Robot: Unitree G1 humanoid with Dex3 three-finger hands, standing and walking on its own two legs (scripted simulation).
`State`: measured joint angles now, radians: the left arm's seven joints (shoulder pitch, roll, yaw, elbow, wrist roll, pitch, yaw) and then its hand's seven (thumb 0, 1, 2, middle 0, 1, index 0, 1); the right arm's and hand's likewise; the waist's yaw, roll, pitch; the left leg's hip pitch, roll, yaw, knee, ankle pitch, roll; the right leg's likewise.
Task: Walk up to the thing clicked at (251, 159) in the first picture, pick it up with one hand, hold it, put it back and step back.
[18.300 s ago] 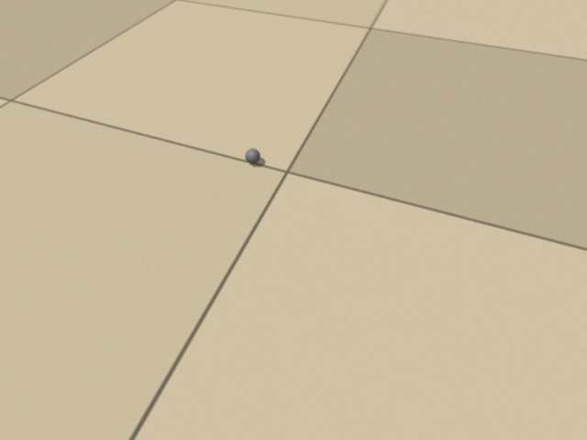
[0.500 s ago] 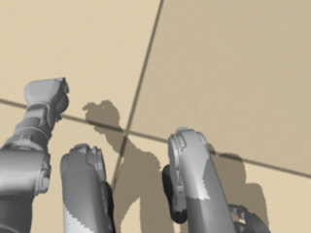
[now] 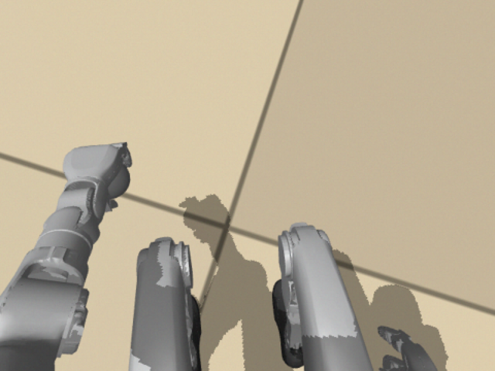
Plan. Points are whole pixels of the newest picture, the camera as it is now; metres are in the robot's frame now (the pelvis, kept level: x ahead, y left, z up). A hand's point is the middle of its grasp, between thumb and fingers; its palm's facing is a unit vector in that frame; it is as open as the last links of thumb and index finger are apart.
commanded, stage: lift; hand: left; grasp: from above
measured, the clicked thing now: (107, 178) +0.44 +0.24 -0.13
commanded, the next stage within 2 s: hold in 1.16 s
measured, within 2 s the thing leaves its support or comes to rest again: neither
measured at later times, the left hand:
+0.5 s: hand (34, 180) +0.36 +0.24 +0.08, palm faces -0.41 -0.09 -0.91, open 9.9 cm
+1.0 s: hand out of the picture +0.38 +0.23 +0.21, palm faces -0.43 -0.10 -0.90, open 9.9 cm
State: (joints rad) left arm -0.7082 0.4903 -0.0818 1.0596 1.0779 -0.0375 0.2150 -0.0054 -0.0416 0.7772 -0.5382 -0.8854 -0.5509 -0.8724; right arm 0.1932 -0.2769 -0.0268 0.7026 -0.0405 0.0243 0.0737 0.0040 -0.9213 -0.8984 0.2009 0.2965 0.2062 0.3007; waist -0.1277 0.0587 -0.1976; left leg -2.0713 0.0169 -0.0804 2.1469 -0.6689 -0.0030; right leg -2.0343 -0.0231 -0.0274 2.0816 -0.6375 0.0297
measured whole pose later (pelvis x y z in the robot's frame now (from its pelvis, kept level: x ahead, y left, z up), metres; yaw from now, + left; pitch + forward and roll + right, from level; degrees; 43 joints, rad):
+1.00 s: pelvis +0.06 +0.00 +0.29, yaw +2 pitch +13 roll -1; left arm -0.33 0.37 -0.20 0.82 0.99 0.06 0.17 -0.01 -0.05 0.75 -0.57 -0.86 -0.58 -0.85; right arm 0.24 -0.23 -0.04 0.74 0.04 0.01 -0.06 0.01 -0.92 -0.90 0.20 0.30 0.21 0.30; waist -0.06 0.03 -0.11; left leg -0.81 0.04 0.01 1.03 -0.45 0.00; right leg -0.80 -0.02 0.00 0.99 -0.42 0.03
